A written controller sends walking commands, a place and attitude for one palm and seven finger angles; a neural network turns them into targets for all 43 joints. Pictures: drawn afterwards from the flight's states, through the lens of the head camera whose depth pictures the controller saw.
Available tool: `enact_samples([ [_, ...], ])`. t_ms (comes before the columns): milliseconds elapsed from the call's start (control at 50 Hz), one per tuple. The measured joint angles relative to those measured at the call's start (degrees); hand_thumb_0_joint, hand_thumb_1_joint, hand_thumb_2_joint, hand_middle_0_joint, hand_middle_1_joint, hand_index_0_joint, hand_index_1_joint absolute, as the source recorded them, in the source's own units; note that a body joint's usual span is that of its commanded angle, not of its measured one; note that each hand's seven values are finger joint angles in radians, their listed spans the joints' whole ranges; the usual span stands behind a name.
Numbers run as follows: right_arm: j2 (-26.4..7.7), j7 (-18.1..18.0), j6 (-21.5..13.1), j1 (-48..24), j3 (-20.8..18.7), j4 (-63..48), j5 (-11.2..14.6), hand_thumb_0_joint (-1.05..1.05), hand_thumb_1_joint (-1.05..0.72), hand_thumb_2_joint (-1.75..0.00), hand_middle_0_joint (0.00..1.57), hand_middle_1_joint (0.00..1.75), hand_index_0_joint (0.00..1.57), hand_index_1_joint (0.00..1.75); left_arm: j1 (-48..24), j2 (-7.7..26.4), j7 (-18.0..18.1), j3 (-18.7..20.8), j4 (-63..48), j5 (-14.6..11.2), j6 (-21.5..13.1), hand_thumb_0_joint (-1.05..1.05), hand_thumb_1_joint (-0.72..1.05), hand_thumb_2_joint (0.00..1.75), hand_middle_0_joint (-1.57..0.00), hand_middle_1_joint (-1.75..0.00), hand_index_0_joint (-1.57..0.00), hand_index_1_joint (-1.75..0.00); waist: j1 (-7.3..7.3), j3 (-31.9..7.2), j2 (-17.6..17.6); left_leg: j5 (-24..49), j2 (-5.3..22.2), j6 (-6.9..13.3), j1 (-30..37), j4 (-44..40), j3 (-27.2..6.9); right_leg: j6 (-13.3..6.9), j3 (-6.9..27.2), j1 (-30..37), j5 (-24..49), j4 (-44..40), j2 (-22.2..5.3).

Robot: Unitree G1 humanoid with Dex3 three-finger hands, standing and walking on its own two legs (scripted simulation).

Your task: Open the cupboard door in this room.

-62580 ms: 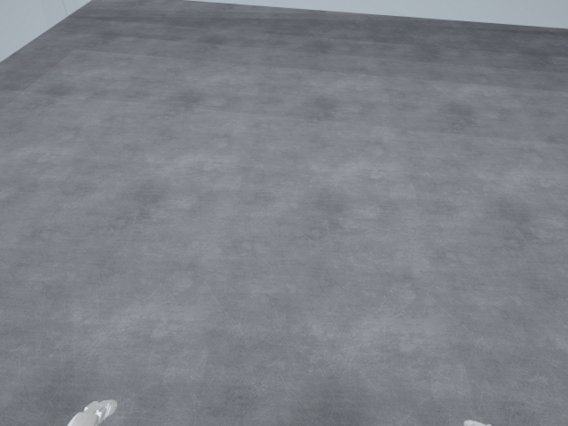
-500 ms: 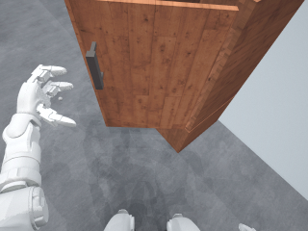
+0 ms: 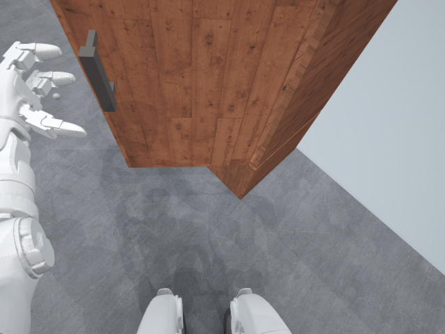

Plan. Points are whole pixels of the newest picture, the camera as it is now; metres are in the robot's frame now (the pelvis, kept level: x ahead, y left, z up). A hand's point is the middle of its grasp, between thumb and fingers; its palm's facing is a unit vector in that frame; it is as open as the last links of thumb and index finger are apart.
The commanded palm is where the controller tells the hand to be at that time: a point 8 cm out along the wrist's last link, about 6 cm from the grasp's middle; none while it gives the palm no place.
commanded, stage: move the hooked fingers beside the handle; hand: left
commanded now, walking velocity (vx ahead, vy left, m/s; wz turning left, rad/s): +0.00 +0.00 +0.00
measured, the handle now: (101, 73) +0.54 +0.18 +0.08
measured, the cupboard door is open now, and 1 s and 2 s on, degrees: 50 50 50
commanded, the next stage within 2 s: slide the fingers in behind the handle in 0.76 s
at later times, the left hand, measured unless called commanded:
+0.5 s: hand (49, 103) +0.49 +0.26 +0.07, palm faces -0.01 -1.00 +0.00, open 14.0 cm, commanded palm +0.47 +0.29 +0.07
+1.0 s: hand (60, 101) +0.49 +0.24 +0.08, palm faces +0.00 -1.00 -0.01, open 14.0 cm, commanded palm +0.47 +0.27 +0.07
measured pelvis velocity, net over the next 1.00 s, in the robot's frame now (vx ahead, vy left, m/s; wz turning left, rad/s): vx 0.01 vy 0.01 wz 0.00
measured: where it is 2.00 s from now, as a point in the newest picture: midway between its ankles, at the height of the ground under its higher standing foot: outside the picture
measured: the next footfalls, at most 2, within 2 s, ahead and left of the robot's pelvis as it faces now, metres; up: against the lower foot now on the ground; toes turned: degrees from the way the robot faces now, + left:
none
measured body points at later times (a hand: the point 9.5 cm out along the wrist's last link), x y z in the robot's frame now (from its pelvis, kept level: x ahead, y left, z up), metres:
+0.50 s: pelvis +0.01 +0.01 +0.00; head +0.14 +0.04 +0.43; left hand +0.48 +0.31 +0.07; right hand +0.04 -0.27 -0.10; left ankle +0.02 +0.09 -0.66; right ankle +0.00 -0.12 -0.66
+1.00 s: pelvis +0.01 +0.01 +0.00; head +0.13 +0.03 +0.44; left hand +0.48 +0.29 +0.08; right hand +0.02 -0.26 -0.10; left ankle +0.02 +0.09 -0.66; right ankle +0.00 -0.12 -0.66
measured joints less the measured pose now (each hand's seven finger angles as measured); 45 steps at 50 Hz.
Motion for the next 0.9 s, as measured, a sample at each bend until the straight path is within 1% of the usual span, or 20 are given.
enact_samples([
  [80,0.17,0.12,0.69,0.51,0.24,-0.84,-0.06,0.01,-0.9,-0.89,0.2,0.3,0.21,0.3,-1.02,2.02,-0.27,0.8,1.48,1.06,1.39,-0.01,-0.5,0.3,-0.3,-1.2,-0.3,-1.2,-0.82,0.06,0.07,-0.28,0.29,0.01,-0.62,0.29,0.16,-0.01,0.19,-0.69,-0.06,0.13,0.28],
  [120,0.22,0.27,1.04,1.03,0.16,-1.42,-0.14,0.01,-0.9,-0.89,0.2,0.3,0.21,0.3,0.09,2.37,-0.48,0.89,0.74,1.26,1.81,-0.01,-0.5,0.3,-0.3,-1.2,-0.3,-1.2,-0.83,-0.03,0.23,-0.33,0.41,0.06,-0.63,0.06,0.41,0.05,0.45,-0.79,0.02,-0.12,0.39],
  [240,0.62,0.7,1.78,1.86,0.04,-1.49,-0.12,0.01,-0.9,-0.89,0.2,0.3,0.21,0.3,3.6,0.61,-1.17,1.92,-2.58,-0.24,1.04,-0.01,-0.5,0.3,-0.3,-1.2,-0.3,-1.2,0.14,-0.22,0.2,-0.57,0.5,0.24,0.38,-0.7,0.8,0.26,0.9,0.16,0.03,-1.06,0.49],
  [320,0.95,0.77,1.95,1.48,0.06,-1.28,0.0,0.01,-0.9,-0.89,0.2,0.3,0.21,0.3,4.3,0.22,-1.17,1.97,-2.82,-0.39,0.8,-0.01,-0.5,0.3,-0.3,-1.2,-0.3,-1.2,0.42,-0.66,-0.15,-0.8,0.42,0.29,1.15,-0.93,0.57,0.33,0.7,1.15,-0.12,-1.59,0.45],
  [440,0.76,0.76,1.95,0.32,-0.21,-1.63,0.03,0.01,-0.9,-0.89,0.2,0.3,0.21,0.3,4.32,-0.07,-1.29,-0.72,-2.65,-0.53,1.06,-0.01,-0.5,0.3,-0.3,-1.2,-0.29,-1.2,0.9,-0.77,-0.11,-1.0,0.07,0.47,1.68,-0.85,0.01,0.5,0.15,2.2,-0.28,-2.06,0.19],
  [540,0.6,0.78,1.8,-0.88,-0.45,-1.53,-0.15,0.0,-0.9,-0.89,0.2,0.3,0.21,0.3,3.77,-2.19,-0.79,-2.21,-3.57,-1.08,0.61,-0.01,-0.5,0.3,-0.3,-1.2,-0.29,-1.2,1.4,-0.74,-0.12,-0.95,-0.33,0.69,1.46,-0.66,-0.14,0.75,-0.02,2.17,-0.35,-1.95,-0.19],
  [620,0.76,0.99,1.84,-1.51,-0.51,-1.65,-0.3,0.0,-0.9,-0.89,0.2,0.3,0.21,0.3,3.67,-3.76,0.49,-2.83,-4.25,-0.64,0.35,-0.01,-0.5,0.3,-0.3,-1.2,-0.29,-1.2,1.49,-0.79,-0.02,-0.91,-0.5,0.82,1.46,-0.63,-0.04,0.92,0.06,2.16,-0.34,-1.87,-0.36],
  [700,1.07,1.13,2.04,-1.67,-0.27,-1.99,-0.38,0.0,-0.9,-0.89,0.2,0.3,0.21,0.3,3.57,-4.34,1.97,-2.77,-4.01,0.22,0.54,-0.01,-0.5,0.3,-0.3,-1.2,-0.3,-1.2,1.28,-0.81,0.18,-0.84,-0.55,0.89,1.49,-0.62,0.17,0.99,0.27,2.06,-0.32,-1.68,-0.43],
  [780,1.44,1.24,2.23,-1.37,0.09,-2.12,-0.35,0.0,-0.9,-0.89,0.2,0.3,0.21,0.3,3.73,-4.16,2.93,-2.14,-3.69,0.49,0.23,-0.01,-0.5,0.3,-0.3,-1.2,-0.3,-1.2,1.13,-0.62,0.28,-0.76,-0.45,0.9,1.81,-0.74,0.48,0.97,0.58,2.14,-0.24,-1.55,-0.37],
  [900,1.59,1.16,2.48,-0.3,0.37,-1.61,-0.21,0.0,-0.9,-0.89,0.2,0.3,0.21,0.3,3.35,-3.03,2.82,-2.09,-2.69,0.44,-0.22,-0.01,-0.5,0.3,-0.3,-1.2,-0.3,-1.2,0.98,-0.47,0.43,-0.6,-0.32,0.7,1.97,-0.78,0.41,0.76,0.52,2.22,-0.15,-1.44,-0.24],
])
